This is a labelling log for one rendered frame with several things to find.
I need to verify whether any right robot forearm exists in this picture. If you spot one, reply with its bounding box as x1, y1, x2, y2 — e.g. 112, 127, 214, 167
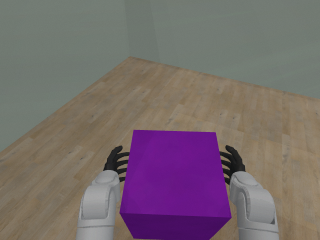
229, 171, 279, 240

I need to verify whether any left robot forearm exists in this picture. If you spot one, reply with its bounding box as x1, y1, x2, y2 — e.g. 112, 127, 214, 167
75, 170, 121, 240

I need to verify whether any right robot hand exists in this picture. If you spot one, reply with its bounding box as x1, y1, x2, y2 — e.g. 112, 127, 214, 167
219, 145, 246, 185

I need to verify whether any carton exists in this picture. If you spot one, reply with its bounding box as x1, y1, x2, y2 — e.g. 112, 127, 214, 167
119, 130, 232, 240

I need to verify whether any left robot hand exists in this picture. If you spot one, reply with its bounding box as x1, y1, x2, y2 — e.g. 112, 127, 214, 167
103, 145, 130, 182

